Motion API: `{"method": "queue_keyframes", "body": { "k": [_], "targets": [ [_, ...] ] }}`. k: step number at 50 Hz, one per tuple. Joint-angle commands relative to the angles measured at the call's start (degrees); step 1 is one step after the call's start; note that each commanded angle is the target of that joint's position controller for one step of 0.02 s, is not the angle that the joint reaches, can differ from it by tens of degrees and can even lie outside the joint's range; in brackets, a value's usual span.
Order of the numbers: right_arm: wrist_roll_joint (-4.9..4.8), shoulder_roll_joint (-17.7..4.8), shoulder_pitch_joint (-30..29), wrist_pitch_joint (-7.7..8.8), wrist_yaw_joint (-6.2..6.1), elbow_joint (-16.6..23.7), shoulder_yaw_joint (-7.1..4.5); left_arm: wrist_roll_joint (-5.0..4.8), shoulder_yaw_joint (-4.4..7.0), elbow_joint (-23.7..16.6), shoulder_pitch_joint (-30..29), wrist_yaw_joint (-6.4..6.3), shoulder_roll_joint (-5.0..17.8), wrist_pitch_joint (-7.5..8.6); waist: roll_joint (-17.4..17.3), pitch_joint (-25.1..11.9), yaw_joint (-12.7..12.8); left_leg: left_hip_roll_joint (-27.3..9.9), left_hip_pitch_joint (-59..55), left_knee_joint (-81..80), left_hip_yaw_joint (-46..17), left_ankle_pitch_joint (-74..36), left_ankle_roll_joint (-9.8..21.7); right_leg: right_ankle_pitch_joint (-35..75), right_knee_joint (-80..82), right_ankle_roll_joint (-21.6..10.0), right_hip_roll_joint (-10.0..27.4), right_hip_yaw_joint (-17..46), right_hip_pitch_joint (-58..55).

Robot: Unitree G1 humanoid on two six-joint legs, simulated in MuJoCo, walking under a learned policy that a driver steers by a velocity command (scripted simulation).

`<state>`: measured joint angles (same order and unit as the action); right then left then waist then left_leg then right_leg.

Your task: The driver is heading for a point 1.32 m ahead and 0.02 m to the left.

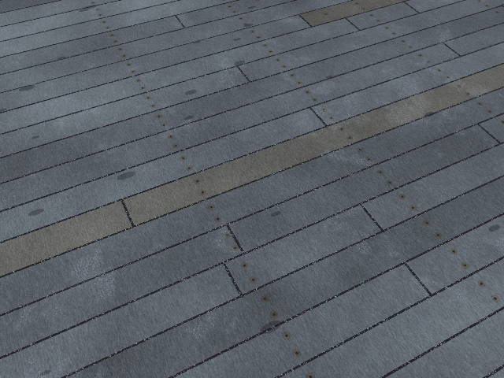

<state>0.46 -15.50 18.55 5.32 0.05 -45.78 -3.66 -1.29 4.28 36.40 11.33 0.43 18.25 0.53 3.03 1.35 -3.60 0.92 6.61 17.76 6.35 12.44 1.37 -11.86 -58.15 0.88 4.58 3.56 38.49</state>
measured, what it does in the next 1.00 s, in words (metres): walks ahead: right foot, then left foot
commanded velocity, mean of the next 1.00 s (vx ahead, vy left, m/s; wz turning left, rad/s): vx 0.50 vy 0.00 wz -0.17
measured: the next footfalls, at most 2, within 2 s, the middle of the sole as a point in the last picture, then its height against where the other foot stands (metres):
right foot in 0.24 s outside the picture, level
left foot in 0.76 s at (246, 323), level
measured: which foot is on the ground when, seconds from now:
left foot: down 0.00-0.24, up 0.26-0.74, down 0.76-1.00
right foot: up 0.00-0.22, down 0.24-0.78, up 0.80-1.00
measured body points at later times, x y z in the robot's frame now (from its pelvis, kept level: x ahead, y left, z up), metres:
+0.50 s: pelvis +0.27 -0.08 +0.00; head +0.30 -0.10 +0.45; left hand +0.42 +0.17 -0.10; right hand +0.38 -0.38 -0.10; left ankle +0.43 +0.07 -0.67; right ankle +0.25 -0.15 -0.74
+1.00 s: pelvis +0.57 -0.08 +0.00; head +0.61 -0.07 +0.45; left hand +0.77 +0.17 -0.10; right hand +0.61 -0.36 -0.11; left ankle +0.59 -0.01 -0.75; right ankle +0.62 -0.26 -0.68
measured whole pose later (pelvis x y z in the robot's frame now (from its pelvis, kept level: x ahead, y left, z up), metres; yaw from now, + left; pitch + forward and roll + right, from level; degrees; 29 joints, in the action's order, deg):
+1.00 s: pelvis +0.57 -0.08 +0.00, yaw -6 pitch +2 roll +0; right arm -0.4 -15.8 18.4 3.3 1.0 -43.2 -2.6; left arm 0.9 2.6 38.9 9.9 -0.2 17.2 5.2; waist 1.5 1.9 -2.5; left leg 6.2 12.5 20.4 -4.5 9.0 5.3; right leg -14.4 -53.8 2.0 3.8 4.4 34.6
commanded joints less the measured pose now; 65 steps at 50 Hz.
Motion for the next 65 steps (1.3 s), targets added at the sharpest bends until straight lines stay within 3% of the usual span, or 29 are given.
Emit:
{"method": "queue_keyframes", "body": {
  "k": [1,7,9,11,12,13,14,15,16,17,19,22,27,33,36,38,39,40,41,42,44,48,53,58,61,62,63,64,65],
  "targets": [
    [-0.18,-9.5,-4.2,0.71,-0.33,3.4,-2.18,0.01,-0.09,-4.4,-2.9,0.83,1.1,0.92,-7.0,0.5,0.9,-15.2,-2.9,-8.7,-6.7,-14.9,8.6,8.6,7.8,0.0,1.6,0.3,2.8],
    [-1.51,-12.1,-0.7,-0.81,-0.47,0.5,-2.85,-0.23,-0.36,-7.5,-11.5,2.82,0.7,1.32,-6.7,3.3,-1.3,-16.7,-8.7,-6.6,0.2,-20.9,6.2,9.6,20.5,-3.0,-0.4,-4.9,-0.7],
    [-2.09,-13.8,-1.0,-1.47,-0.71,0.4,-3.37,0.15,0.53,-7.8,-9.9,3.07,2.4,1.07,-8.1,1.4,0.9,-16.9,-11.1,-0.5,2.6,-38.4,5.1,3.8,21.9,-5.3,-3.3,-7.8,-5.8],
    [-2.62,-14.8,-2.1,-2.25,-1.18,0.6,-3.64,0.27,2.82,-5.2,1.6,2.63,6.2,0.60,-8.1,-5.3,8.1,-15.2,-8.8,16.2,5.4,-52.0,3.2,3.3,25.6,-8.8,-8.0,-10.3,-22.0],
    [-1.88,-13.0,-1.6,-2.11,-1.47,1.1,-2.89,0.06,4.74,-2.4,12.0,1.64,9.8,0.08,-5.2,-10.4,12.9,-13.2,2.5,31.4,5.8,-42.2,1.0,5.4,27.0,-11.3,-7.0,-5.5,-39.3],
    [1.12,-4.6,2.9,-1.14,-0.78,4.4,-0.19,-0.62,5.72,-2.1,12.3,0.72,16.7,0.14,11.5,-14.0,7.2,-3.5,29.0,52.8,4.4,11.8,-2.6,1.1,29.3,-20.2,8.6,23.8,-59.1],
    [-0.31,-7.1,-0.2,1.05,-0.01,5.7,0.11,-0.29,4.67,-4.3,13.7,1.05,14.4,1.26,8.9,-24.9,9.7,1.0,36.9,62.9,-10.1,22.4,-2.8,-10.5,39.3,-26.4,15.1,46.1,-63.9],
    [-2.67,-10.8,-6.4,2.26,0.56,7.4,-0.94,0.24,3.49,-3.5,12.2,1.33,10.5,2.16,4.4,-17.3,11.2,-2.3,42.2,62.7,-12.3,16.7,-1.8,-9.1,41.2,-22.7,13.3,38.4,-59.5],
    [-2.75,-10.0,-7.4,2.90,0.59,7.5,-0.43,0.21,2.80,-3.0,9.5,1.25,8.4,2.61,1.4,-11.4,9.0,-4.9,40.9,57.7,-11.4,11.5,-0.9,-4.8,41.3,-20.4,11.1,30.4,-51.1],
    [-1.38,-9.6,-7.2,2.95,0.20,6.5,-0.46,0.44,2.07,-3.3,5.3,1.15,6.5,2.77,-2.0,-7.6,6.3,-7.0,37.1,52.6,-11.1,8.3,-1.2,2.1,41.5,-18.5,8.9,24.5,-42.7],
    [-0.42,-10.0,-4.9,1.62,0.28,5.3,-0.93,1.55,1.08,-4.1,1.3,0.83,4.2,3.01,-0.3,-5.5,3.0,-8.8,29.8,47.9,-11.0,5.1,-2.1,12.6,43.7,-17.8,6.7,18.6,-33.0],
    [0.13,-7.1,-5.7,0.09,0.23,5.2,-0.21,1.23,1.23,-1.9,2.4,0.22,5.5,3.75,-0.9,-3.4,2.6,-8.6,28.3,41.0,-9.1,1.0,-4.3,19.5,46.2,-18.1,5.6,12.4,-27.1],
    [-0.29,-4.5,-15.5,0.23,0.90,7.1,1.00,0.76,1.29,1.2,6.0,-0.62,6.7,3.72,-0.2,-0.1,6.6,-6.3,25.9,21.1,-7.8,-18.5,-4.6,13.0,47.5,-14.1,2.2,5.6,-25.6],
    [-1.46,-5.8,-20.9,0.59,2.65,9.3,0.89,0.64,1.64,5.5,10.5,-0.49,7.7,3.30,0.6,2.6,8.6,-5.1,30.7,13.3,-8.1,-15.1,-0.4,13.1,44.8,-12.7,8.4,6.2,-38.4],
    [-1.43,-7.3,-16.4,0.46,3.19,8.8,0.20,0.81,2.02,6.2,9.1,-0.95,8.6,2.60,1.7,-0.4,5.6,-2.2,24.4,12.3,-5.9,-7.4,2.9,30.8,38.2,-10.2,8.7,3.3,-42.8],
    [-1.06,-11.6,-2.3,0.20,2.62,5.3,-2.10,1.58,1.29,5.1,8.0,-1.72,7.4,2.01,-0.9,-10.5,-1.3,-1.4,2.1,12.2,-7.3,-11.4,6.6,40.1,18.3,-6.7,3.9,-2.5,-36.1],
    [-0.45,-17.4,3.7,0.03,2.39,5.2,-3.54,2.14,-0.10,2.9,13.8,-1.52,3.4,2.91,-12.2,-18.8,0.0,-14.6,-20.1,11.1,-32.2,-6.5,15.9,18.9,-3.7,-1.8,-3.6,-5.6,-14.2],
    [-1.93,-14.3,5.9,-0.28,2.68,4.2,-2.94,2.27,-0.77,3.6,13.1,-1.06,2.5,4.18,-18.1,-21.9,-1.1,-19.5,-27.9,1.4,-51.4,2.4,20.3,-18.3,-14.5,-0.1,-9.7,0.1,-1.4],
    [-2.10,-11.6,3.8,-0.47,2.45,4.8,-1.92,0.49,-0.03,2.3,8.9,-0.18,6.3,5.45,-13.4,-16.0,-2.0,-19.0,-24.7,-0.4,-47.8,9.5,17.6,-17.2,-18.4,-1.1,-6.0,4.3,5.0],
    [-1.52,-10.6,0.9,-0.72,2.13,5.8,-1.73,-0.34,-0.21,1.0,4.1,0.13,6.4,6.28,-8.4,-10.1,-1.7,-16.8,-17.3,-1.0,-41.0,8.0,15.8,-13.0,-16.6,-1.8,-3.7,3.2,5.7],
    [-0.56,-8.4,-3.4,-0.86,1.69,6.9,-0.95,1.72,0.20,0.2,1.1,-0.29,6.3,6.61,-4.3,-3.6,1.6,-13.0,-4.3,-3.3,-32.5,-2.8,14.1,-7.3,-6.9,-1.7,-0.1,2.3,1.7],
    [-0.86,-9.4,-4.0,-0.96,0.71,7.5,-1.32,2.38,-0.14,-0.1,2.2,-0.77,4.0,5.12,-6.9,-2.7,4.0,-10.0,4.0,-5.8,-26.7,-13.6,15.1,-3.7,2.5,1.5,-0.2,0.6,-2.8],
    [-1.75,-10.9,-0.3,-1.77,-0.73,5.9,-2.05,1.97,-1.22,-2.2,-8.3,-0.55,1.4,5.43,-7.4,-1.0,0.5,-5.8,8.7,-5.0,-22.0,-11.5,11.3,14.2,22.0,3.4,-3.4,-0.1,-8.3],
    [-2.19,-10.5,3.5,-3.00,-1.29,4.6,-2.21,0.90,-0.49,-3.4,-13.2,0.50,3.4,6.57,-8.4,-1.2,-0.5,-7.9,2.8,0.5,-28.7,-7.5,9.8,13.5,30.4,2.2,-5.4,2.0,-11.9],
    [-1.87,-9.5,1.7,-3.49,-1.29,5.3,-2.15,0.82,0.89,-1.6,-6.4,0.31,5.7,7.27,-10.1,-3.4,4.0,-7.0,1.9,7.7,-30.8,-11.3,7.5,9.3,34.7,-1.2,-5.1,0.9,-22.2],
    [-1.44,-7.1,1.2,-3.29,-1.01,6.1,-1.25,1.64,1.73,-0.7,0.1,-0.13,7.7,7.51,-8.3,-9.2,7.2,-4.2,5.5,17.5,-27.9,-11.1,5.8,8.4,33.6,-4.1,-0.3,4.2,-34.1],
    [-1.49,-3.6,5.2,-2.86,-0.92,7.3,-0.19,2.56,2.83,0.0,7.6,-0.58,11.9,7.22,1.9,-17.7,8.1,2.6,20.1,35.3,-20.7,1.9,2.1,3.6,33.0,-10.3,11.6,19.8,-54.1],
    [-2.29,-4.0,9.0,-2.49,-0.98,8.5,0.37,1.46,3.10,2.0,11.1,-0.13,11.9,6.21,16.3,-21.2,7.0,3.8,33.9,48.7,-16.4,22.2,0.4,-9.8,38.1,-15.7,20.1,40.1,-61.0],
    [-2.69,-9.2,6.5,-2.60,-1.00,7.5,-0.87,0.87,1.92,1.2,8.6,-0.11,7.3,5.91,8.4,-13.7,7.8,-0.3,38.4,54.2,-17.3,18.7,-0.2,-18.0,40.4,-14.0,18.5,37.5,-54.8]
  ]
}}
